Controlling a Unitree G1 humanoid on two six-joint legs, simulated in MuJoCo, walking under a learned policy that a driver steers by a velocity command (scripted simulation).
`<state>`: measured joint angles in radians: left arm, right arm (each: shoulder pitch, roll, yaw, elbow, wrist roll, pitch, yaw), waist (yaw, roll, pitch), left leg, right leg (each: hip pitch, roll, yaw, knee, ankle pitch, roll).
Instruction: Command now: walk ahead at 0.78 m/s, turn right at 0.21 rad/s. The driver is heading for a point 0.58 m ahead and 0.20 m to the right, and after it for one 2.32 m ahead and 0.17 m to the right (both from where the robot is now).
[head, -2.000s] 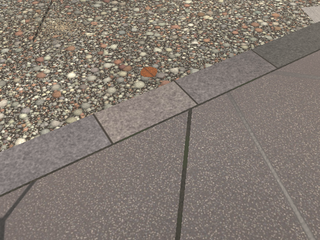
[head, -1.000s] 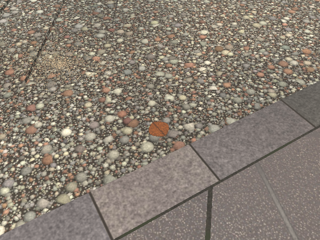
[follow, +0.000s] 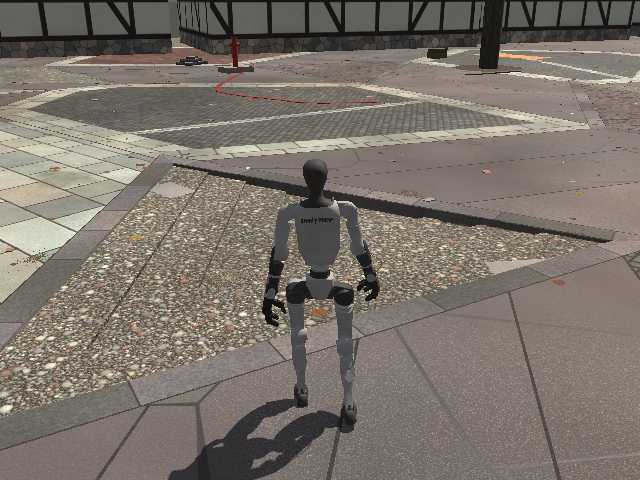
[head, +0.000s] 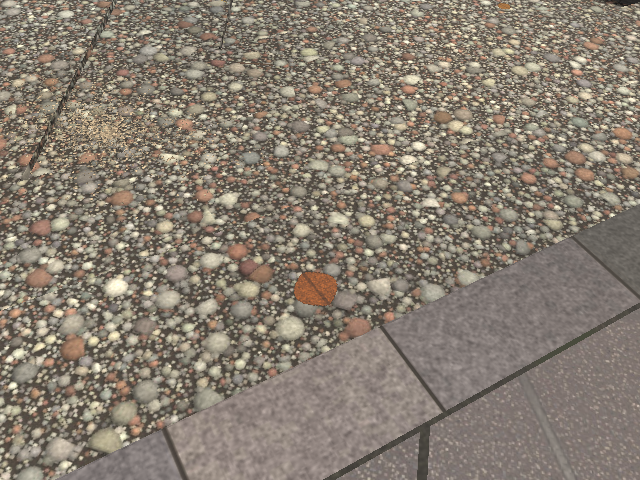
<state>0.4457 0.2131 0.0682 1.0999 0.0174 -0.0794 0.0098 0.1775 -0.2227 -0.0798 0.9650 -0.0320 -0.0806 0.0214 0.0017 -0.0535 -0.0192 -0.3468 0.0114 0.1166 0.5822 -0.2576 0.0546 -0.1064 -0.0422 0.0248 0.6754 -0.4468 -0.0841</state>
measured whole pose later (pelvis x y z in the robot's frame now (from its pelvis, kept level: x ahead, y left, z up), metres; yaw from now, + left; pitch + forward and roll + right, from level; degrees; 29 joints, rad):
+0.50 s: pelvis +0.36 -0.03 -0.03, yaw -20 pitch +0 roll +0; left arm 0.17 0.26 0.09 0.85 0.01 -0.02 -0.03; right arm 0.40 -0.20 -0.05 1.00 -0.03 -0.08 -0.02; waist 0.05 -0.02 0.05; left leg -0.09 0.03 0.12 1.30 -0.35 0.01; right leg -0.47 0.15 -0.17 0.75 -0.32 -0.25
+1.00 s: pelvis +0.70 -0.13 +0.00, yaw -16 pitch -1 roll +0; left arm 0.08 0.24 0.03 0.74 0.04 -0.03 0.03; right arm 0.32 -0.27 -0.06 0.88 -0.01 -0.03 0.01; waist -0.06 0.00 0.13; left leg -0.37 -0.18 -0.02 0.43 -0.04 0.15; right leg -0.55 0.02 0.08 1.33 -0.40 0.03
